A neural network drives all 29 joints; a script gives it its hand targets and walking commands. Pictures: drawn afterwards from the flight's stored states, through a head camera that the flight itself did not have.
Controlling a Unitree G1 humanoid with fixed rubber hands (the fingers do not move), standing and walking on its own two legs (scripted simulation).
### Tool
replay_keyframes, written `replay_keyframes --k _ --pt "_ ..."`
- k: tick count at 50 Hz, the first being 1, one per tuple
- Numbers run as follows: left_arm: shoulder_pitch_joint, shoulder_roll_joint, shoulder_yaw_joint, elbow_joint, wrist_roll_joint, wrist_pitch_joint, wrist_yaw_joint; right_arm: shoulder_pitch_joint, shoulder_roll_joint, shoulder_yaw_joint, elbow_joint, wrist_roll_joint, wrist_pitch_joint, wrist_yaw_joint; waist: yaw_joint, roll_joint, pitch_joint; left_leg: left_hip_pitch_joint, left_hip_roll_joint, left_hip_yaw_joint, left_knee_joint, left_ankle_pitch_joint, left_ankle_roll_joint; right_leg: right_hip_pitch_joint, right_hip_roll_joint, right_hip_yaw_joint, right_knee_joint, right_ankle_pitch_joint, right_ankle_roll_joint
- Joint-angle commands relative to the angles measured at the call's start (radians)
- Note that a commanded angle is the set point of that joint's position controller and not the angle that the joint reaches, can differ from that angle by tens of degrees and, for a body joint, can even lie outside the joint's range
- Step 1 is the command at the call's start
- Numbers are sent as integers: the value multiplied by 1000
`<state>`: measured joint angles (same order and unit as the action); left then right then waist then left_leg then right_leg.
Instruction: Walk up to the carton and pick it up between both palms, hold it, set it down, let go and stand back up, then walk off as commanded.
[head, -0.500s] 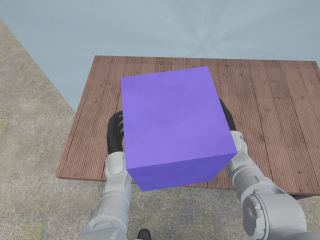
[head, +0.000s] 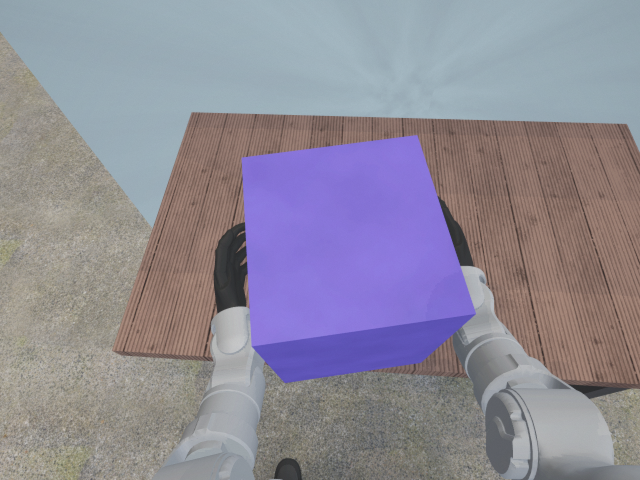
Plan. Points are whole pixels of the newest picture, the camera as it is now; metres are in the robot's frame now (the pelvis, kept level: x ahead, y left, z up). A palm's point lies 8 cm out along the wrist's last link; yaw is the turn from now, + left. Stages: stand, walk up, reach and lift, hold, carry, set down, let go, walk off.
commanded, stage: reach and lift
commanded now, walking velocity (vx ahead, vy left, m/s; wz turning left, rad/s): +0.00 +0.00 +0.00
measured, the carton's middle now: (343, 273) +0.36 +0.01 +0.00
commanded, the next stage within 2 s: none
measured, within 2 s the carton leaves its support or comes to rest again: leaves its support in 0.24 s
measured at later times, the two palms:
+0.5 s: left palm (227, 304) +0.32 +0.16 +0.00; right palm (457, 264) +0.37 -0.13 +0.02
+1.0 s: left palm (215, 265) +0.34 +0.15 +0.07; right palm (480, 240) +0.36 -0.13 +0.08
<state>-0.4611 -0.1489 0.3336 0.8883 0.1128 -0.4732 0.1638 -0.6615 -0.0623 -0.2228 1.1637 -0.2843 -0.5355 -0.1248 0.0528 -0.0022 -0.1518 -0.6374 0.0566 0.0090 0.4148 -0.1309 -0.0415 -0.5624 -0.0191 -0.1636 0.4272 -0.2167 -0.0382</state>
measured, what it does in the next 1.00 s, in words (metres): stands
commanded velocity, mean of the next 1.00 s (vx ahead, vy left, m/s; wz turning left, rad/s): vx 0.00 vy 0.00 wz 0.00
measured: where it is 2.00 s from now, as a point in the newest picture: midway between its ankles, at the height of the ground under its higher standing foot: outside the picture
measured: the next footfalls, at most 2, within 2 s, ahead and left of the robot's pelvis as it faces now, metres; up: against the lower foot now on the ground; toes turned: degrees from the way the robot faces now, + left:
none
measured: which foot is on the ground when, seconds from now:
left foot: down 0.00-1.00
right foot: down 0.00-1.00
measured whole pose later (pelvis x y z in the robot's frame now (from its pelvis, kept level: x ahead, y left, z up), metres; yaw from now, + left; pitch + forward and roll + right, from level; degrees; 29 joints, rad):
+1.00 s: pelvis -0.02 +0.00 +0.00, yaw +0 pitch +14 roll -1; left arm -0.46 -0.05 0.15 0.64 0.09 0.02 0.19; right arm -0.58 -0.06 -0.05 0.81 0.02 -0.06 -0.15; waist 0.02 0.00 -0.25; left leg -0.55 0.06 0.01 0.42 -0.11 -0.04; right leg -0.47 -0.02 -0.16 0.43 -0.20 -0.04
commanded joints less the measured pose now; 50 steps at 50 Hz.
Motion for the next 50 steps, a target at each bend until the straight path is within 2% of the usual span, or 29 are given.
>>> replay_keyframes --k 1,3,5,6,8,9,11,13,14,17,18,21,23,24,26,28,30,31,33,34,36,37,40,42,44,47,48,49,50 --pt "-519 -532 -313 31 247 -40 -147 -555 653 310 -60 -121 -200 105 13 -45 -781 131 -30 49 15 371 7 532 31 104 82 972 77" --pt "-570 -546 -355 -5 212 -43 -141 -569 647 298 -76 -131 -205 111 -9 -54 -827 138 -28 40 34 392 9 502 43 97 83 927 64" --pt "-540 -548 -350 3 221 -40 -140 -534 651 306 -67 -132 -201 110 8 -39 -838 160 -28 48 29 390 4 494 44 98 72 880 58" --pt "-556 -542 -359 -1 220 -36 -140 -534 655 325 -43 -115 -195 108 5 -41 -824 192 -31 56 38 391 9 477 42 106 76 908 67" --pt "-571 -525 -354 29 200 -31 -136 -560 619 289 -53 -117 -185 118 -8 -48 -819 177 -23 48 40 351 9 437 51 95 58 785 51" --pt "-569 -538 -375 9 188 -31 -135 -557 653 321 -62 -116 -182 119 6 -44 -845 168 -30 51 45 369 8 455 50 97 69 815 48" --pt "-581 -557 -416 -20 174 -19 -131 -559 637 312 -61 -112 -176 116 -20 -33 -868 210 -25 41 50 380 1 424 62 84 64 786 43" --pt "-601 -537 -415 0 153 -13 -125 -590 632 324 -91 -99 -159 128 2 -47 -845 206 -24 47 39 315 7 392 65 88 47 660 38" --pt "-629 -532 -404 4 146 -7 -126 -588 622 304 -70 -105 -142 130 -16 -60 -805 194 -24 52 33 275 14 376 63 86 38 603 41" --pt "-632 -557 -459 -42 123 7 -120 -595 654 333 -112 -78 -132 128 1 -39 -860 206 -30 50 45 284 16 376 61 101 51 608 42" --pt "-644 -550 -449 -18 122 11 -115 -626 632 294 -112 -94 -126 133 -22 -31 -861 202 -26 39 43 267 14 351 66 91 46 562 36" --pt "-661 -535 -456 -55 109 31 -119 -621 649 347 -149 -50 -86 128 7 -58 -815 209 -31 52 40 240 21 394 57 111 42 554 50" --pt "-655 -524 -487 -88 87 41 -126 -609 663 355 -162 -47 -67 119 -35 -79 -840 228 -39 39 45 271 22 418 63 107 62 627 61" --pt "-659 -525 -480 -51 80 45 -132 -614 693 398 -201 -15 -52 118 -27 -90 -816 218 -41 39 45 246 32 443 51 117 61 630 74" --pt "-701 -555 -536 -130 62 61 -124 -626 697 426 -231 26 -35 117 -29 -33 -820 232 -43 32 51 264 22 437 58 121 61 606 72" --pt "-740 -557 -529 -118 48 70 -120 -690 693 436 -269 49 -2 121 -15 -68 -780 211 -40 23 46 214 36 451 50 132 62 558 82" --pt "-764 -551 -554 -161 27 87 -126 -686 713 467 -284 59 37 115 -34 -69 -812 217 -46 27 42 185 40 469 46 138 66 556 92" --pt "-730 -548 -569 -170 10 96 -129 -669 738 502 -335 107 49 110 -19 -76 -831 230 -52 22 59 224 42 496 42 150 77 620 101" --pt "-780 -573 -625 -237 -16 113 -118 -680 754 516 -399 127 79 102 -47 -54 -828 231 -52 6 58 217 35 496 46 145 80 604 99" --pt "-799 -592 -674 -312 -41 117 -110 -682 764 548 -433 150 94 107 -45 -25 -873 251 -54 0 55 243 31 478 60 140 82 586 93" --pt "-756 -599 -729 -390 -74 136 -103 -625 785 615 -510 185 144 102 -42 -53 -949 298 -63 -4 84 316 32 495 67 146 92 683 101" --pt "-809 -616 -748 -440 -83 141 -96 -641 780 610 -542 202 167 99 -55 -20 -938 309 -63 -14 85 329 22 492 71 139 88 648 95" --pt "-796 -599 -787 -546 -96 218 -102 -597 790 672 -681 249 242 79 -69 -35 -914 361 -69 -27 96 369 27 527 62 151 83 708 107" --pt "-768 -544 -743 -552 -79 259 -115 -597 773 690 -718 251 286 74 -41 -72 -854 359 -75 -19 74 347 37 568 44 165 63 720 123" --pt "-781 -527 -749 -593 -78 310 -127 -606 759 688 -737 256 322 63 -69 -99 -793 419 -72 -28 51 348 44 577 42 152 47 718 130" --pt "-831 -510 -751 -672 -78 399 -146 -627 750 690 -788 292 379 47 -84 -65 -720 455 -82 -26 37 344 36 618 43 161 9 678 124" --pt "-869 -516 -732 -670 -56 429 -148 -656 737 662 -751 289 398 52 -71 -23 -679 475 -76 -29 28 325 33 598 42 158 4 623 118" --pt "-857 -479 -719 -683 -52 465 -161 -643 749 666 -796 296 430 39 -88 -47 -609 481 -84 -24 20 291 41 625 36 161 -15 600 121" --pt "-882 -473 -711 -698 -57 494 -168 -685 751 667 -819 300 453 39 -79 -73 -590 478 -83 -26 0 254 50 614 30 165 -30 558 125"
